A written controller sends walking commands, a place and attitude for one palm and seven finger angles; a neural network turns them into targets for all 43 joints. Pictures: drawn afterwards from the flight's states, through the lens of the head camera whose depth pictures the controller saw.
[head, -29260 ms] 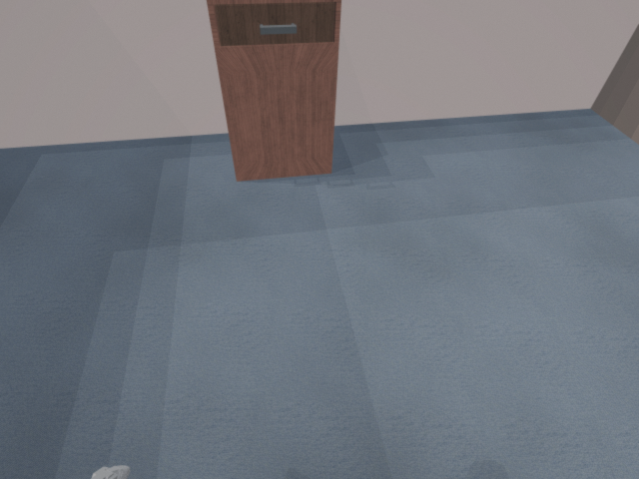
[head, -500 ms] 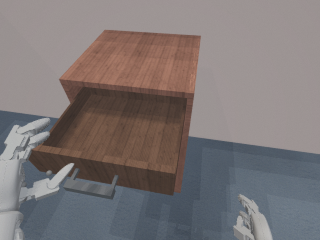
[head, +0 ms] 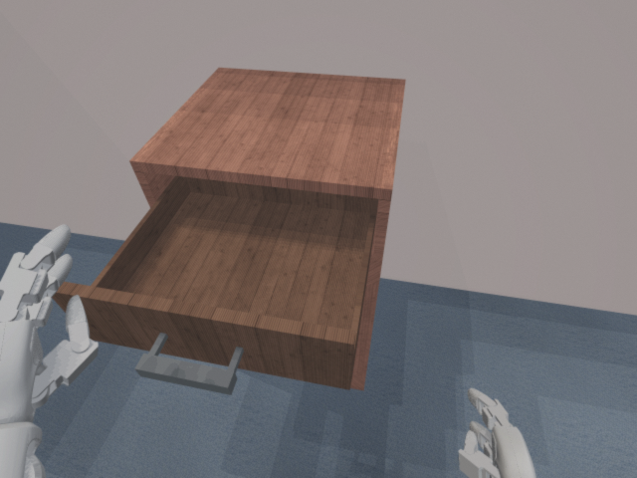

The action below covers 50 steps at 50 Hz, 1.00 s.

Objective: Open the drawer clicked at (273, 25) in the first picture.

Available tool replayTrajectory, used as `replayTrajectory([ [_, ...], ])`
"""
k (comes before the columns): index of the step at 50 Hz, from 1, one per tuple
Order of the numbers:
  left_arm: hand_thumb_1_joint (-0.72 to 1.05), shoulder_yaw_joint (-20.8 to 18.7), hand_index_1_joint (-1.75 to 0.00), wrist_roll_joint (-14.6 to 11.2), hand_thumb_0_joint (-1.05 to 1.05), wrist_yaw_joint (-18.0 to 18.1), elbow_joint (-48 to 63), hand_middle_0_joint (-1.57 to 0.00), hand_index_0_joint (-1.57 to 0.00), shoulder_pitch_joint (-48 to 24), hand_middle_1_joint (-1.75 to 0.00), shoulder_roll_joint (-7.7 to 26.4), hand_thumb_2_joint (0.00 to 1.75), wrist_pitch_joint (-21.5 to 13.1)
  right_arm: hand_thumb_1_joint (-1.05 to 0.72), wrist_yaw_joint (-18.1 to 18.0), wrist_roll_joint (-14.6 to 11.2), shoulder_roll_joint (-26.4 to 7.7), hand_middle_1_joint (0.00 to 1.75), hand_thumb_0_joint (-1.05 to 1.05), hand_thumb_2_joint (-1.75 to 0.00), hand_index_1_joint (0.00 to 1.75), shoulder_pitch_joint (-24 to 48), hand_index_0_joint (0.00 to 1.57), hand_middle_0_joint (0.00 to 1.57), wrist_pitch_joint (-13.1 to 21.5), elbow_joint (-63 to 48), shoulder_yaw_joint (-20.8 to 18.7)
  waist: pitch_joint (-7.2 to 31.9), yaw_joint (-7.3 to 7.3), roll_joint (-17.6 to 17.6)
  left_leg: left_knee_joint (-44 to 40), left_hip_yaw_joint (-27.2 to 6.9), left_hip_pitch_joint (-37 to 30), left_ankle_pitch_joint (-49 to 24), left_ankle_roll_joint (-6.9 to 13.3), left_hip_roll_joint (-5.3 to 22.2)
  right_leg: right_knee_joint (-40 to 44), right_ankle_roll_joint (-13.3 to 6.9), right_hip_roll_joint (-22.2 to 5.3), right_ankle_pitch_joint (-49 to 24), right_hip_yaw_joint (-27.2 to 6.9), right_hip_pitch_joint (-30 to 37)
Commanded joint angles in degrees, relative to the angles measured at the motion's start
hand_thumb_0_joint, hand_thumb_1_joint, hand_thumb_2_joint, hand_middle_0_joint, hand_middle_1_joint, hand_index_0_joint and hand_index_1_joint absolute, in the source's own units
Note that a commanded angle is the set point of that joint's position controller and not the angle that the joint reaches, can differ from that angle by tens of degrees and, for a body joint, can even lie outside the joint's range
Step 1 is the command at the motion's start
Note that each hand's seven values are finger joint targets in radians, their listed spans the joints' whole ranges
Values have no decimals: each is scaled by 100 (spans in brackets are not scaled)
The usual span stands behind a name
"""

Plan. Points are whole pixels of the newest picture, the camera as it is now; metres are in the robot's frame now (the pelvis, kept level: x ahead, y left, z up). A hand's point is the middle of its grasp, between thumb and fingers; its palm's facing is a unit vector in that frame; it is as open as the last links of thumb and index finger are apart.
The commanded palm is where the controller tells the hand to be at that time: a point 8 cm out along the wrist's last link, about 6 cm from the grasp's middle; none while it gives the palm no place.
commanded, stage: step back with the hand held close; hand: left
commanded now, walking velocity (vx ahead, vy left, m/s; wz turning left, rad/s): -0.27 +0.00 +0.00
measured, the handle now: (192, 360) +0.27 +0.23 -0.04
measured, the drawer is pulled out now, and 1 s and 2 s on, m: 0.29 0.29 0.29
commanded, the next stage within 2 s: stop stepping back and stand still in 1.14 s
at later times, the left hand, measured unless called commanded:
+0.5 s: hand (54, 402) +0.13 +0.24 +0.16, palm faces +0.37 -0.80 -0.48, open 7.4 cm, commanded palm +0.07 +0.29 +0.18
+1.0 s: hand out of the picture +0.06 +0.22 +0.16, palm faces +0.38 -0.82 -0.43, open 7.4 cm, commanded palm -0.01 +0.27 +0.18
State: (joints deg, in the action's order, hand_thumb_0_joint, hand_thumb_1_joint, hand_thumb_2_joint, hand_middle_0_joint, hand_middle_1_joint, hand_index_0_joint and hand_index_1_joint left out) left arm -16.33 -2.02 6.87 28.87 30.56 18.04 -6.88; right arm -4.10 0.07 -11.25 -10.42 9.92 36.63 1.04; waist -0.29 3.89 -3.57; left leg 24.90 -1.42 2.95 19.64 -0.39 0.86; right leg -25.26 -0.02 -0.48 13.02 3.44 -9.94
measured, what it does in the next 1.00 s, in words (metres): walks backwards: right foot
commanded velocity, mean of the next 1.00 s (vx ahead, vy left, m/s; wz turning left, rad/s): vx -0.30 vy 0.00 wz -0.02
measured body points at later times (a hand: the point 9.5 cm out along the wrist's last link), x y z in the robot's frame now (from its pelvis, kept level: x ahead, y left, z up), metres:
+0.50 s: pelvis -0.05 +0.01 -0.01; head -0.03 +0.02 +0.44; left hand +0.11 +0.28 +0.18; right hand +0.13 -0.23 -0.08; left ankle -0.07 +0.12 -0.74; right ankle +0.01 -0.12 -0.74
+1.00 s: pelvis -0.14 -0.02 -0.01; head -0.11 +0.00 +0.44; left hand +0.03 +0.26 +0.18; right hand +0.03 -0.25 -0.10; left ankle -0.08 +0.12 -0.73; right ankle -0.10 -0.12 -0.74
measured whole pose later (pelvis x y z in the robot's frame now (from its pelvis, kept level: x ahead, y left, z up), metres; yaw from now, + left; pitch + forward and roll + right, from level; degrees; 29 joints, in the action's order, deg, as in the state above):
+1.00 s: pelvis -0.14 -0.02 -0.01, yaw +1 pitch +1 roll -1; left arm -20.8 -1.6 8.7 33.9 33.8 21.6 -14.0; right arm -2.6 -0.1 -11.0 -12.2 8.1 36.1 -0.1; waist -1.6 0.0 0.3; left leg 43.1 -2.0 26.5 20.7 -0.9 2.1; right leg -33.1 -1.6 1.7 14.1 2.5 -19.6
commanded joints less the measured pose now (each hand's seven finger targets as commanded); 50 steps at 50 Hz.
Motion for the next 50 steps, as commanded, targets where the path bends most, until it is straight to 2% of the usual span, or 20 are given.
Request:
replayTrajectory([
  [1,90,-1081,-30,64,0,90,1200,-20,-20,-564,-30,1114,90,-736,-90,-115,-14,-676,30,0,-90,30,550,20,20,95,-1082,-208,-48,-392,545,-70,-97,1079,-1178,177,181,373,-114,-534,-1254,-500,5],
  [7,90,-1030,-30,54,0,80,1232,-20,-20,344,-30,1000,90,-855,-90,-101,-21,-726,30,0,-90,30,629,20,20,-113,-1266,-299,911,-387,34,123,-104,925,-2426,155,270,-156,-168,-692,-2185,-434,281],
  [9,90,-1068,-30,27,0,86,1334,-20,-20,520,-30,1043,90,-869,-90,-79,-52,-733,30,0,-90,30,598,20,20,-197,-1338,-338,1088,-400,251,176,-166,1062,-2621,136,331,-299,-172,-693,-2270,-387,391],
  [13,90,-1238,-30,1,0,134,1505,-20,-20,680,-30,1200,90,-899,-90,-110,-79,-697,30,0,-90,30,624,20,20,-291,-1449,-390,1058,-401,346,220,-278,1317,-2484,91,336,-426,-230,-735,-2138,-406,246],
  [17,90,-1378,-30,24,0,187,1876,-20,-20,678,-30,1365,90,-954,-90,-142,-34,-738,30,0,-90,30,644,20,20,-278,-1514,-431,1023,-373,-102,108,-450,1611,-2589,103,455,-685,-181,-586,-1987,-352,233],
  [20,90,-1223,-30,81,0,291,1908,-20,-20,804,-30,1164,90,-948,-90,-167,92,-738,30,0,-90,30,475,20,20,-218,-1525,-447,871,-415,-201,41,-603,1956,-2641,116,602,-910,-147,-436,-1443,-227,184],
  [26,90,-1087,-30,99,0,396,1818,-20,-20,623,-30,1005,90,-991,-90,-169,166,-771,30,0,-90,30,290,20,20,-68,-1460,-423,625,-453,-382,61,-664,2722,-1205,294,695,-1124,-181,-451,-616,-451,109],
  [28,90,-1053,-30,98,0,429,1778,-20,-20,428,-30,1036,90,-995,-90,-182,158,-755,30,0,-90,30,223,20,20,-61,-1388,-407,507,-502,83,375,-550,2668,-476,263,498,-617,-281,-683,-503,-835,-212],
  [31,90,-1069,-30,52,0,405,1600,-20,-20,153,-30,1155,90,-1016,-90,-98,43,-754,30,0,-90,30,136,20,20,-52,-1325,-402,401,-490,899,1280,-151,1996,825,186,-42,721,-533,-1327,1074,-1756,-1182],
  [33,90,-1017,-30,71,0,426,1636,-20,-20,10,-30,1193,90,-992,-90,-105,55,-687,30,0,-90,30,134,20,20,-84,-1219,-364,461,-476,1224,1630,74,1432,796,168,-138,1109,-634,-1602,1579,-1733,-1547],
  [36,90,-1050,-30,78,0,416,1674,-20,-20,59,-30,1199,90,-994,-90,-121,55,-698,30,0,-90,30,295,20,20,-82,-1265,-288,311,-471,695,465,-230,1496,730,319,180,504,-283,-1073,1536,-1037,-1487],
  [39,90,-1008,-30,245,0,586,1801,-20,-20,94,-30,991,90,-1045,-90,-218,257,-760,30,0,-90,30,436,20,20,20,-1288,-307,7,-536,-1053,-1223,-1733,3524,850,809,1480,-2129,43,158,1141,-236,-457],
  [41,90,-1144,-30,180,0,555,1559,-20,-20,440,-30,1055,90,-1050,-90,-163,215,-737,30,0,-90,30,303,20,20,90,-1208,-410,175,-446,-922,-949,-1172,3701,350,850,1505,-2759,15,170,1537,-426,-132],
  [42,90,-1212,-30,165,0,558,1643,-20,-20,558,-30,1180,90,-1047,-90,-137,177,-726,30,0,-90,30,277,20,20,101,-1196,-465,332,-411,-773,-399,-992,3126,-745,796,1380,-2126,18,166,1341,-409,-346],
  [44,90,-1122,-30,58,0,395,1772,-20,-20,544,-30,1139,90,-1045,-90,3,12,-769,30,0,-90,30,262,20,20,198,-1134,-442,596,-338,-566,222,-706,2034,-1759,613,1203,-734,75,-73,308,-222,-389],
  [46,90,-1128,-30,8,0,256,1765,-20,-20,353,-30,1247,90,-1101,-90,65,-71,-770,30,0,-90,30,328,20,20,254,-1051,-390,653,-383,197,830,-340,1994,-1178,317,794,273,-98,-564,-1313,-606,-73],
  [47,90,-1145,-30,46,0,234,1678,-20,-20,261,-30,1390,90,-1078,-90,82,-36,-747,30,0,-90,30,321,20,20,222,-1047,-388,535,-451,843,1490,98,2369,-216,71,260,512,-541,-1407,-1952,-1752,-307],
  [48,90,-1099,-30,7,0,206,1703,-20,-20,-161,-30,1423,90,-1088,-90,92,-18,-663,30,0,-90,30,414,20,20,202,-1040,-358,323,-407,1473,2390,230,2278,701,-45,-99,960,-947,-2137,-1902,-2243,-1036],
  [49,90,-1034,-30,-18,0,188,1540,-20,-20,45,-30,1311,90,-1008,-90,103,-134,-685,30,0,-90,30,356,20,20,183,-945,-479,765,-333,1693,3446,-24,2116,883,-11,-130,1078,-1177,-2318,-1449,-2434,-843],
  [50,90,-966,-30,-15,0,181,1600,-20,-20,124,-30,1257,90,-983,-90,109,-99,-685,30,0,-90,30,405,20,20,150,-954,-436,791,-348,1389,3710,-122,2192,838,-24,-51,946,-1188,-2217,-1307,-2189,-735],
])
